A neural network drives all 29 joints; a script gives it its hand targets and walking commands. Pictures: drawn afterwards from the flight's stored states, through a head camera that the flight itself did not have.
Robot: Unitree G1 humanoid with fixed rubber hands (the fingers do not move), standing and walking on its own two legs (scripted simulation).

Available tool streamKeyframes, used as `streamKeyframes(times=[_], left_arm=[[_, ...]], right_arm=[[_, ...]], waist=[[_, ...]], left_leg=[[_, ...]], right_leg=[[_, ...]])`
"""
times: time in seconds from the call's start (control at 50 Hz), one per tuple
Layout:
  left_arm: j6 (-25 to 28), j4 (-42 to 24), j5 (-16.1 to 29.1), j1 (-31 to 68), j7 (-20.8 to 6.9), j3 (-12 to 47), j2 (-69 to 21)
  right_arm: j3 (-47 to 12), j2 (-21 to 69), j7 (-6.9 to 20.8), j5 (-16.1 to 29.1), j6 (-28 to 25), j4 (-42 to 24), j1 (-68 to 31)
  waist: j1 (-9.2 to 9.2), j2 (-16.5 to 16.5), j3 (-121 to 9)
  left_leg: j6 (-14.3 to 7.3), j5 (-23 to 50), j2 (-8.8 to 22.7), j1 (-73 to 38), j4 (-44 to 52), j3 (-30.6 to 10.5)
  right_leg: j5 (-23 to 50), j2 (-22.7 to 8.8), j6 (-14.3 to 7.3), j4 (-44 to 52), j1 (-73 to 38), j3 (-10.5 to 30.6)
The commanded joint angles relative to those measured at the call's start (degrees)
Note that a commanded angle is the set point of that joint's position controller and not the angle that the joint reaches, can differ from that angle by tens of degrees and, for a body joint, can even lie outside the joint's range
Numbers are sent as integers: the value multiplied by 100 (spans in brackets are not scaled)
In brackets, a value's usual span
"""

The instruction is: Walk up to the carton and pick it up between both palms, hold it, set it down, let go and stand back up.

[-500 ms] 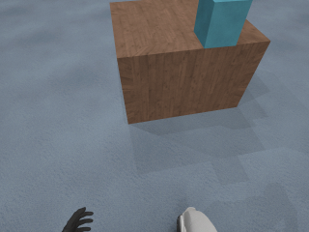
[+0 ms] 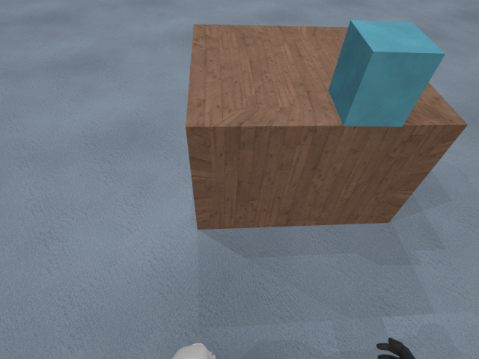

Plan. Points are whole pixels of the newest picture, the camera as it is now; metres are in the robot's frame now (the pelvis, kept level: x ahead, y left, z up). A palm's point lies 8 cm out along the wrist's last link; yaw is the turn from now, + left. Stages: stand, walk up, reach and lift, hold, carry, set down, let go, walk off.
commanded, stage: walk up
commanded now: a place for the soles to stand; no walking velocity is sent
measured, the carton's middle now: (377, 75) +0.94 -0.39 +0.00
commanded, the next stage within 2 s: none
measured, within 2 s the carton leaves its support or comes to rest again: neither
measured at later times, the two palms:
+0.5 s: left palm (208, 266) +0.30 +0.09 -0.09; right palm out of the picture +0.20 -0.43 -0.11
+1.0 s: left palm (268, 223) +0.42 -0.03 -0.11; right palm out of the picture +0.37 -0.57 -0.09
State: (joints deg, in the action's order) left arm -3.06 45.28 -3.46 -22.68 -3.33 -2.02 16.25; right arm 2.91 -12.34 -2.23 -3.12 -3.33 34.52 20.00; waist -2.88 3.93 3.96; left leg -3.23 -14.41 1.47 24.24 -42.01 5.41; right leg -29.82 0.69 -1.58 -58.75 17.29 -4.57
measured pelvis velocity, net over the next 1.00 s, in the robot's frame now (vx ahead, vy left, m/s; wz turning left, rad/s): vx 0.33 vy -0.29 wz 0.03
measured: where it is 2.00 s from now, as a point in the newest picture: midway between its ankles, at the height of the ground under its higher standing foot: (352, 304)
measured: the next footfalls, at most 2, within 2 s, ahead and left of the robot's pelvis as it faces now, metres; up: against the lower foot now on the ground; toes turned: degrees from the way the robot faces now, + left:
right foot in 0.36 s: +0.27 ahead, -0.27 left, +0.00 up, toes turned -9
left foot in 0.66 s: +0.35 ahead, -0.08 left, +0.00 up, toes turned +6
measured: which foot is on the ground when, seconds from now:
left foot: down 0.00-0.36, up 0.38-0.64, down 0.66-1.00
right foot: up 0.00-0.34, down 0.36-0.66, up 0.68-0.98, down 1.00-1.00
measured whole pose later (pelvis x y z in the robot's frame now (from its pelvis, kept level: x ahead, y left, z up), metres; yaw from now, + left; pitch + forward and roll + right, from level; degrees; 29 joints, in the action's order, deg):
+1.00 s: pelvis +0.33 -0.29 +0.00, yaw +2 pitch -3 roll +1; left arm -3.3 37.6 -2.5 -15.6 -5.4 -2.9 16.6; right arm 3.3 -14.9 -3.4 -3.9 -1.8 38.7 23.9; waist 0.7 2.8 5.5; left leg 1.2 -23.6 9.3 15.3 -41.7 -0.5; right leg -16.7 -7.8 0.3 -41.7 24.8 -2.7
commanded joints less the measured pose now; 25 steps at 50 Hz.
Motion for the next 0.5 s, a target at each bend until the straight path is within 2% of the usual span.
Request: streamKeyframes(times=[0.0,0.02,0.04,0.08,0.12,0.16,0.2,0.22,0.24,0.26,0.28,0.3,0.32,0.34,0.36,0.38,0.4,0.42,0.44,0.46,0.48], left_arm=[[17,-1035,-83,765,10,-174,715],[20,-1024,-48,705,-16,-181,651],[42,-938,-12,484,-64,-189,578],[66,-868,15,328,-181,-179,404],[83,-940,25,564,-244,-173,287],[99,-1029,93,699,-289,-153,209],[165,-1090,110,969,-315,-176,205],[200,-1126,117,1014,-317,-180,197],[234,-1148,127,972,-318,-200,179],[270,-1161,133,938,-311,-230,219],[306,-1136,135,766,-294,-270,197],[347,-1070,140,419,-260,-323,271],[400,-930,131,-76,-203,-423,445],[449,-768,86,-621,-119,-550,858],[475,-913,16,-741,-23,-623,1536],[409,-1019,154,-426,92,-617,1652],[383,-1061,221,-59,178,-540,1521],[365,-1039,192,230,219,-477,1360],[357,-1066,149,431,238,-396,1117],[352,-1081,117,602,240,-311,902],[356,-1096,98,702,230,-268,799]], right_arm=[[452,-1397,-284,-4,-12,-145,1116],[392,-1293,-276,-53,-63,-137,880],[341,-1223,-253,-70,-119,-101,644],[285,-1226,-184,-39,-217,9,508],[279,-1269,-157,-14,-272,172,642],[323,-1406,-149,-40,-278,221,583],[338,-1433,-121,-11,-271,283,663],[369,-1494,-98,-16,-258,301,686],[403,-1563,-82,-17,-235,302,635],[408,-1571,-69,-25,-198,300,616],[436,-1602,-69,-48,-152,253,533],[423,-1586,-66,-68,-92,179,384],[363,-1367,-52,-72,-21,123,374],[202,-884,-11,-49,22,103,796],[54,-458,34,86,21,-201,1052],[156,-744,-24,199,95,-343,624],[176,-874,-29,191,130,-392,356],[205,-830,-39,196,140,-294,474],[270,-863,-41,184,155,-175,636],[306,-890,-20,178,162,-48,828],[314,-792,8,174,166,14,914]], waist=[[664,-576,253],[545,-551,252],[413,-735,143],[334,-1123,75],[388,-1173,55],[392,-1202,93],[480,-1048,191],[482,-1080,112],[438,-1208,71],[390,-1182,78],[258,-1202,76],[13,-1076,60],[-245,-562,-29],[-441,492,-452],[-510,1796,-940],[-631,1212,-1075],[-508,820,-487],[-324,798,-105],[-162,617,-67],[0,519,-94],[68,558,-63]], left_leg=[[-1240,-3037,2463,-1933,2787,-3876],[-1117,-2414,2212,-1697,2713,-3203],[-996,-1960,1970,-1428,2714,-2570],[-964,-1069,1666,-1195,2722,-1768],[-1035,-578,1592,-1224,2713,-1404],[-1012,-589,1564,-1202,2667,-1060],[-903,-501,1442,-1058,2573,-785],[-880,-485,1471,-1006,2524,-762],[-835,-585,1481,-870,2468,-677],[-758,-593,1444,-715,2388,-580],[-740,-724,1543,-443,2229,-605],[-645,-773,1547,-143,1921,-574],[-480,-704,1330,187,1103,-367],[-216,-607,773,477,-566,73],[136,-2085,-65,1575,-2290,-4],[114,-2157,-118,1669,-3072,-843],[113,-1777,26,1779,-3494,-1104],[113,-1503,143,1795,-3559,-1031],[132,-1280,307,1555,-3292,-985],[186,-1230,359,1195,-2893,-910],[248,-1283,316,906,-2468,-724]], right_leg=[[362,-497,240,-1919,3183,656],[610,-616,296,-1654,2970,748],[765,-701,348,-1391,2607,806],[1007,-720,407,-1005,2165,674],[1234,-845,444,-473,2123,571],[1441,-991,399,232,1974,495],[1761,-966,333,860,1629,324],[1752,-891,299,1138,1323,153],[1801,-855,243,1361,966,112],[1795,-757,174,1538,576,-5],[1666,-712,106,1688,98,-87],[1719,-612,13,1971,-526,-206],[1614,-460,-63,2264,-1241,-231],[1234,-515,-194,2541,-2088,78],[401,-2016,-885,3534,-2469,2616],[-74,-2455,-1323,4275,-1963,3456],[-151,-2503,-1310,4259,-1380,3242],[151,-2393,-1399,4090,-1031,2707],[314,-2239,-1402,3992,-719,2226],[619,-2092,-1359,3945,-466,1817],[1054,-1984,-1355,3903,-253,1446]])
